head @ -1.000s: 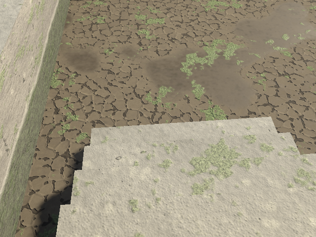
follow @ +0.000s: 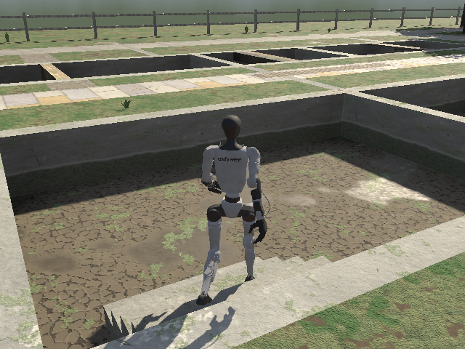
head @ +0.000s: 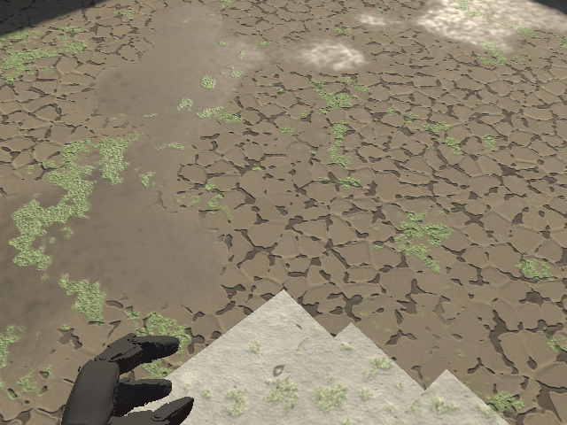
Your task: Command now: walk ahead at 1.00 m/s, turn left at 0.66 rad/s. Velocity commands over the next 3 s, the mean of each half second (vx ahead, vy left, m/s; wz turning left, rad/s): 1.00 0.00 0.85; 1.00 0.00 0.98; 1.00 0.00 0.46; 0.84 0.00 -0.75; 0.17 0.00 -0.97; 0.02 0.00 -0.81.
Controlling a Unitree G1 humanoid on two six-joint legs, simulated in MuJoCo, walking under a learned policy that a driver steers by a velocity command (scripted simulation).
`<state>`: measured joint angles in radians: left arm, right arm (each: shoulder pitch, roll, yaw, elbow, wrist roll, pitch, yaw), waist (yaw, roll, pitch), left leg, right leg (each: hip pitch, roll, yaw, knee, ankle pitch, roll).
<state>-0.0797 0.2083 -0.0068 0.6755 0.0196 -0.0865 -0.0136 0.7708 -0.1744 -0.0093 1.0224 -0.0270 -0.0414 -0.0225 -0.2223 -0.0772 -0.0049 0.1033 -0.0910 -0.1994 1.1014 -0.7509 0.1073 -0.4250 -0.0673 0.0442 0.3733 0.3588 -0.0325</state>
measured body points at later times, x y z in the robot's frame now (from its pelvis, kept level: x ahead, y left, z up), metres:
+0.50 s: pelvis +0.39 +0.06 -0.24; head +0.40 +0.06 +0.21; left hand +0.35 +0.32 -0.38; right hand +0.53 -0.19 -0.38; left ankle +0.37 +0.07 -0.94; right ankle +0.38 -0.12 -0.72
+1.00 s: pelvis +0.76 +0.19 -0.43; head +0.75 +0.19 +0.02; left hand +0.49 +0.24 -0.56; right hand +1.08 +0.20 -0.51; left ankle +0.75 +0.36 -1.04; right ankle +0.75 +0.04 -1.10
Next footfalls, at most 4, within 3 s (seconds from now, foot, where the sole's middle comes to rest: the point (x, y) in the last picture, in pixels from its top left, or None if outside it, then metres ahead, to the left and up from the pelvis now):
0.38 left None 0.41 0.09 -0.97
0.78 right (206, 388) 0.78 0.06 -1.14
1.22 left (79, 392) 0.92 0.49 -1.31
1.60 right None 1.23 0.80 -1.31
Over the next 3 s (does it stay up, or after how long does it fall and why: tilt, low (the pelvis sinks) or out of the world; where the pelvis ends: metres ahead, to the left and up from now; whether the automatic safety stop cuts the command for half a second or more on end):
stays up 1.44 1.13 -0.53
